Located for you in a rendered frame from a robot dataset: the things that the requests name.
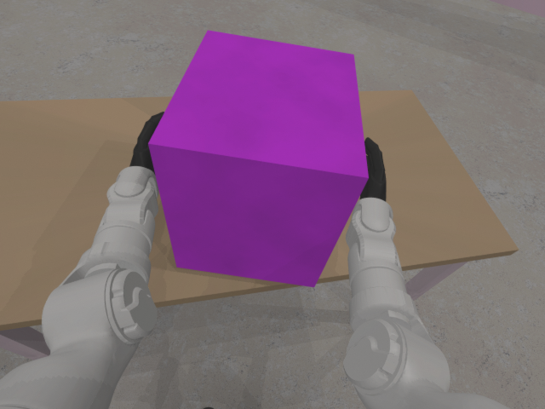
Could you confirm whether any carton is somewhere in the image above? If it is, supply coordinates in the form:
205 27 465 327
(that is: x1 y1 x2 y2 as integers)
148 30 369 287

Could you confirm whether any table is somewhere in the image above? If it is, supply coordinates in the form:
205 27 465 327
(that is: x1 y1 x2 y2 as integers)
0 90 519 360

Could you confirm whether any left robot upper arm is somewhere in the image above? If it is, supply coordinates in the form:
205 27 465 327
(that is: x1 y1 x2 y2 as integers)
0 268 158 409

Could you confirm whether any robot left hand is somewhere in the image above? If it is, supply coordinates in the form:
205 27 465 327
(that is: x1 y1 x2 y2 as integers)
129 112 164 174

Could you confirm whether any robot right hand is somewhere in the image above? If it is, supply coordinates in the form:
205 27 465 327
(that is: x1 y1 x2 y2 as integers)
360 137 387 202

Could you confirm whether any robot left forearm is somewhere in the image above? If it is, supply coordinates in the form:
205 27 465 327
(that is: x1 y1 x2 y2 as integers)
42 166 158 346

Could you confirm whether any robot right forearm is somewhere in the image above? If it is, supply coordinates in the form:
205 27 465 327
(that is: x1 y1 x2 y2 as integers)
346 198 436 345

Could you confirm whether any right robot upper arm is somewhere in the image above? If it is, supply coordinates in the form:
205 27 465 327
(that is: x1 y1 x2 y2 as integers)
343 318 510 409

